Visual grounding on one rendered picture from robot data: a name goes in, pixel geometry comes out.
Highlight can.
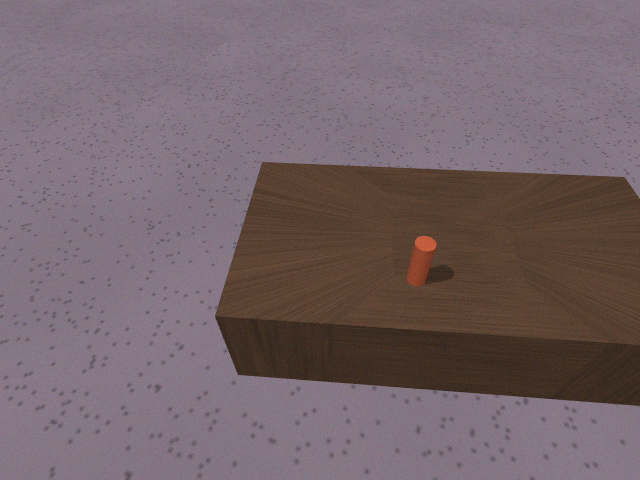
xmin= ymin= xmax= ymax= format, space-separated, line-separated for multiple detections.
xmin=406 ymin=236 xmax=436 ymax=286

